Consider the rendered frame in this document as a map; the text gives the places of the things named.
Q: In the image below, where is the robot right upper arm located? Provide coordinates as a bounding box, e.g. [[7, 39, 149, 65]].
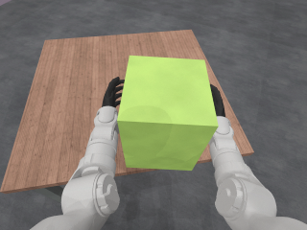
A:
[[215, 177, 307, 230]]

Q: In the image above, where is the robot right forearm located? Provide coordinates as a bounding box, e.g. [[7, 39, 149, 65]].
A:
[[208, 116, 277, 208]]

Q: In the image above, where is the carton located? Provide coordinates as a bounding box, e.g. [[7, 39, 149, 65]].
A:
[[117, 56, 219, 171]]

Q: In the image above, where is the left robot hand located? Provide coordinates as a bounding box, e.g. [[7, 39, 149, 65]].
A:
[[102, 77, 125, 107]]

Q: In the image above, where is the robot left forearm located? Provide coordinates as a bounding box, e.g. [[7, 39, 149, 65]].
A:
[[61, 105, 120, 212]]

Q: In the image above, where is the right robot hand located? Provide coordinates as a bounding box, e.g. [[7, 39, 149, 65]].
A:
[[210, 83, 225, 117]]

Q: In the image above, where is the robot left upper arm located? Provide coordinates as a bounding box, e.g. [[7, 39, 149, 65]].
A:
[[30, 172, 120, 230]]

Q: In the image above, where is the table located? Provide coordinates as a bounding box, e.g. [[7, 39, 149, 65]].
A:
[[0, 30, 254, 203]]

